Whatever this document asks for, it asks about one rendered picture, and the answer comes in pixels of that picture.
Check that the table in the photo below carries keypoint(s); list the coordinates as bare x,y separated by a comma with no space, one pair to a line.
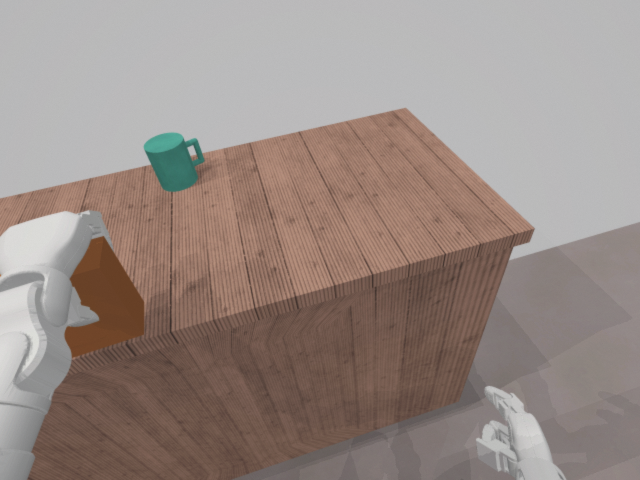
307,289

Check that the robot left forearm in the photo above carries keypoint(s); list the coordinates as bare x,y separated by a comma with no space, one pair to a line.
34,358

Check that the robot right forearm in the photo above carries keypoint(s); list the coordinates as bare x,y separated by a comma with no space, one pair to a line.
537,469

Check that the left robot hand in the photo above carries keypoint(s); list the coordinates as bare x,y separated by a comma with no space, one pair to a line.
59,241

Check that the right robot hand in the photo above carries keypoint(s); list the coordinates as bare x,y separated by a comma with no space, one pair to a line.
502,447

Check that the sponge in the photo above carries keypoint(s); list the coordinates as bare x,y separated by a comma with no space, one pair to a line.
103,285

